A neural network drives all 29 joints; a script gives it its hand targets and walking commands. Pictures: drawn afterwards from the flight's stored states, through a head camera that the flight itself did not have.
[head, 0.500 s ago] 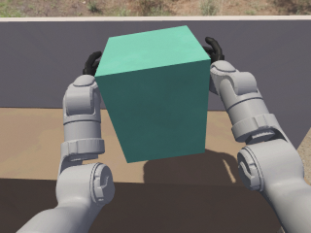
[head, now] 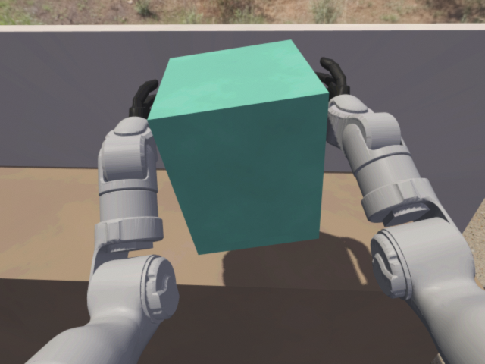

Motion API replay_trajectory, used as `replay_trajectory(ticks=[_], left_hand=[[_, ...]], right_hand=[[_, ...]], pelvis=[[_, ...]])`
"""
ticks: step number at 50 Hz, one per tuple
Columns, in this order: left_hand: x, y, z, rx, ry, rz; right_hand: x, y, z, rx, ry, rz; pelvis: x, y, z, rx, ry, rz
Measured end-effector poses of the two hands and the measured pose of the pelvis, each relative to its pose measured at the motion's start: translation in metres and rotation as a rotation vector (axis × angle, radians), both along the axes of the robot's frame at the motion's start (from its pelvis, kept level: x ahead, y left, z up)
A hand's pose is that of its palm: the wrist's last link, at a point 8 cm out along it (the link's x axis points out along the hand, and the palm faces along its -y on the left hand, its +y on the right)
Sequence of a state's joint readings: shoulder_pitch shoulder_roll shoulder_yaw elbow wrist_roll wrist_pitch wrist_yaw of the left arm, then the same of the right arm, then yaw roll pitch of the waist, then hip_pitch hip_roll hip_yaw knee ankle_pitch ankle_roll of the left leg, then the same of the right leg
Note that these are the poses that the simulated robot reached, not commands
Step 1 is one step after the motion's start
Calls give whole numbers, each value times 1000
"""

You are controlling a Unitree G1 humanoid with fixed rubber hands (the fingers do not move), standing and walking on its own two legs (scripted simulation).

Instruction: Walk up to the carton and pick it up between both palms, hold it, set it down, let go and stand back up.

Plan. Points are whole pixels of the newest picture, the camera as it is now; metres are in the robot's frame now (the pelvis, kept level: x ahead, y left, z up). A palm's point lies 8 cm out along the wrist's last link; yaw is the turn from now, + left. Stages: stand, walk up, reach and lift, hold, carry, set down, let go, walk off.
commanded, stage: hold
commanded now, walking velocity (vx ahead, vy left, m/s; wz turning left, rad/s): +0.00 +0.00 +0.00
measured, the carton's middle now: (244, 148) +0.38 +0.00 +0.24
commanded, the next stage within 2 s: none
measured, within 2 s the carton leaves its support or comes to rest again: neither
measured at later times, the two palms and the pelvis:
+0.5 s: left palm (141, 131) +0.37 +0.15 +0.28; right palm (334, 109) +0.37 -0.14 +0.30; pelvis +0.00 +0.00 +0.00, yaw +0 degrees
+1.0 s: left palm (141, 127) +0.37 +0.15 +0.28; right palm (334, 106) +0.37 -0.14 +0.30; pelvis +0.00 +0.00 +0.00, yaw +0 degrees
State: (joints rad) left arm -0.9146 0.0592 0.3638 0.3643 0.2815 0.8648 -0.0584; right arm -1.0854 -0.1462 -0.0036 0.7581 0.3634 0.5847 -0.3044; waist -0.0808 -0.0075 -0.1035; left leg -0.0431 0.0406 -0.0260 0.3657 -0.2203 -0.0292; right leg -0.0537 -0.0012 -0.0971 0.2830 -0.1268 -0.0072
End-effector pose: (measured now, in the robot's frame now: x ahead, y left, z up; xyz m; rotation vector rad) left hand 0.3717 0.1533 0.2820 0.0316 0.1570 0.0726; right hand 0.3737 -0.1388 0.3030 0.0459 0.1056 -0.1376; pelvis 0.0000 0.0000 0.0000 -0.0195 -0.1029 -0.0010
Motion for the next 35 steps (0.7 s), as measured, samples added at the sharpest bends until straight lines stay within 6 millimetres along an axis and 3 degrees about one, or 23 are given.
replay_trajectory(ticks=[35], left_hand=[[-3,0,2,-1,-2,3]], right_hand=[[-3,0,1,7,1,0]], pelvis=[[-1,1,0,1,-3,0]])
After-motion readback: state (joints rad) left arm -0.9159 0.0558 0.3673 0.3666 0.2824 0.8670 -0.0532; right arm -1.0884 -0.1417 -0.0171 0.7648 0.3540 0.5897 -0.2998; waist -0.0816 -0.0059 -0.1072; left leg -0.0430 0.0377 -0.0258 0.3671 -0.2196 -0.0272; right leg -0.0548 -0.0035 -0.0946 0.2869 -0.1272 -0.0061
